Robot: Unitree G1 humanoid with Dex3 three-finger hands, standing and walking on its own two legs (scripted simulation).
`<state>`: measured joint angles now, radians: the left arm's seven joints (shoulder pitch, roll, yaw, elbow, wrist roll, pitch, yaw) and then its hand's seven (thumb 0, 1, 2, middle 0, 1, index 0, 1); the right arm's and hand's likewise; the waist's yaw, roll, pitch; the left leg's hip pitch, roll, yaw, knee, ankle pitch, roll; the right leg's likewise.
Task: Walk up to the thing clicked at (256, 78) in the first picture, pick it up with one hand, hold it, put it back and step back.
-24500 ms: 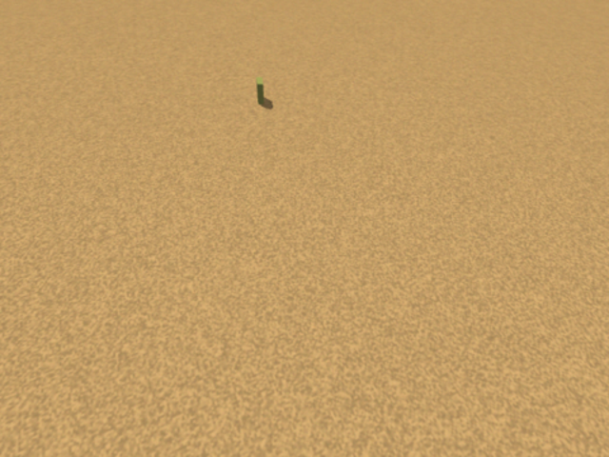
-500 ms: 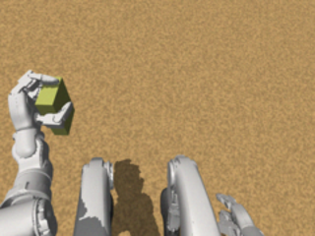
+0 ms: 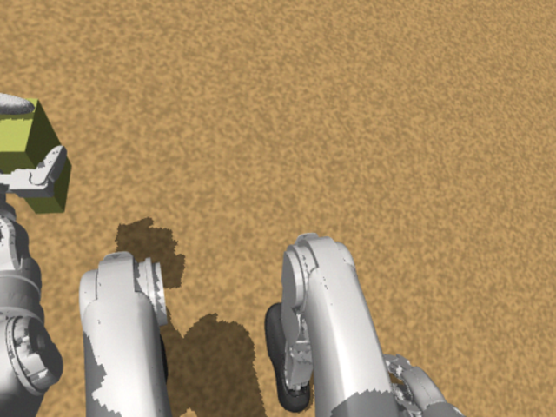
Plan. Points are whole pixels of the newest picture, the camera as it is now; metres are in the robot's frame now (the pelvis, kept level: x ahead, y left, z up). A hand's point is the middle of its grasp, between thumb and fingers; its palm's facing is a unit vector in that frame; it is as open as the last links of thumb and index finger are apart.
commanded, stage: crouch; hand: left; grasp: from the side
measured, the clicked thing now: (37, 160) +0.46 +0.26 -0.09
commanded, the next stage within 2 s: lower in 0.34 s
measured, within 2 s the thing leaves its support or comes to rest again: neither
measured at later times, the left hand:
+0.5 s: hand (45, 161) +0.47 +0.26 -0.12, palm faces +0.26 -0.96 -0.04, open 8.5 cm
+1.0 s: hand (63, 171) +0.48 +0.26 -0.19, palm faces +0.28 -0.96 -0.05, open 8.5 cm
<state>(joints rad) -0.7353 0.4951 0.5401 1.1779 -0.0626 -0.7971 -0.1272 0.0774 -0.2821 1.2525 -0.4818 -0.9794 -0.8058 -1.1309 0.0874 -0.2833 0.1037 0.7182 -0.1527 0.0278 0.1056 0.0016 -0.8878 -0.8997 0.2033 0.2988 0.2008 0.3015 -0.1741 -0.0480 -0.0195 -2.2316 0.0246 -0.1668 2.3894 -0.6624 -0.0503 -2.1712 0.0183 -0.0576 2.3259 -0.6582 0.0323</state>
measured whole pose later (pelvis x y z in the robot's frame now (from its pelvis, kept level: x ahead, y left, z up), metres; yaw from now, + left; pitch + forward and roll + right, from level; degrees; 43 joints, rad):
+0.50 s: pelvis +0.00 +0.01 -0.03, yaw -3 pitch +25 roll -9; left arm -0.70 0.58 0.53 1.16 -0.05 -0.83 -0.09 0.08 -0.28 1.26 -0.48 -0.99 -0.80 -1.14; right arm 0.01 -0.32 0.20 0.67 -0.21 0.05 0.13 0.00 -0.89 -0.90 0.20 0.30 0.20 0.30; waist -0.20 -0.10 0.09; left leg -2.28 0.01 -0.24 2.53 -0.69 -0.05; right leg -2.19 0.03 -0.10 2.42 -0.67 0.05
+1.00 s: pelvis +0.00 +0.02 -0.05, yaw -7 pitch +18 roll -13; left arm -0.73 0.78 0.57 1.38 -0.02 -0.97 -0.01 0.07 -0.28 1.28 -0.47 -1.00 -0.80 -1.15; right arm -0.08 -0.36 0.38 0.61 -0.30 0.07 0.14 0.00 -0.90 -0.90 0.21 0.30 0.20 0.30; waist -0.28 -0.20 0.24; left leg -2.26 0.01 -0.32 2.62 -0.70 -0.05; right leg -2.14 0.06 -0.16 2.44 -0.65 0.07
